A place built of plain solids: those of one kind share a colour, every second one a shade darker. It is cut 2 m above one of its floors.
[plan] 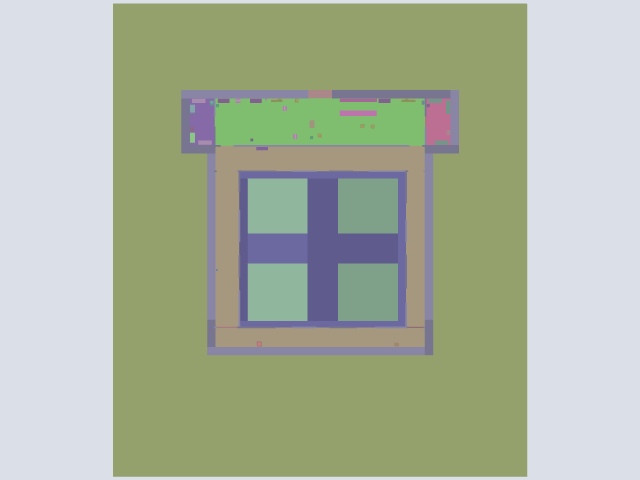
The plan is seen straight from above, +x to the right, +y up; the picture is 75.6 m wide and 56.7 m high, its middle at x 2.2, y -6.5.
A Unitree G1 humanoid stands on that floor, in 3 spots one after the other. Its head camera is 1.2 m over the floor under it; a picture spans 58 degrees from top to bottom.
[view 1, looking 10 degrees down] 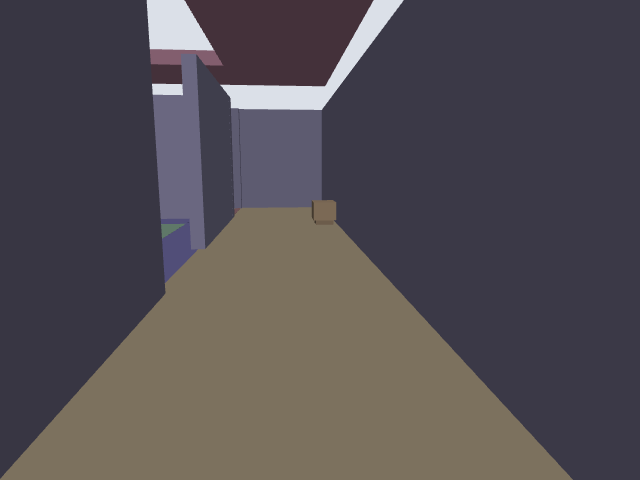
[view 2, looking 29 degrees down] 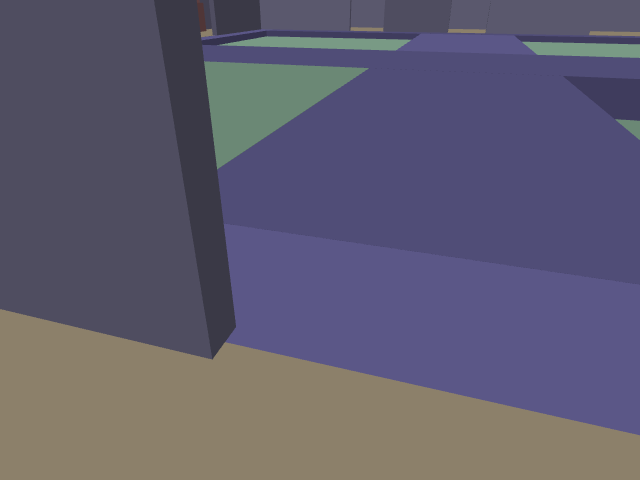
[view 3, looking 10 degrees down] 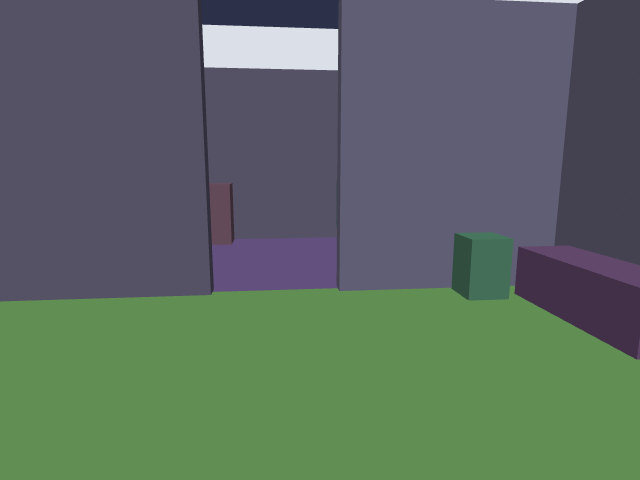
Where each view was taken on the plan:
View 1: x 2.52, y -18.02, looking -5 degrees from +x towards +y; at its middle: floor_corr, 6.91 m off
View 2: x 13.52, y -7.50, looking -163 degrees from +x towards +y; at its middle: floor_gang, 2.48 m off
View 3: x -6.18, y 7.47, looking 174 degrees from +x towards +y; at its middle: floor_cloaks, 6.92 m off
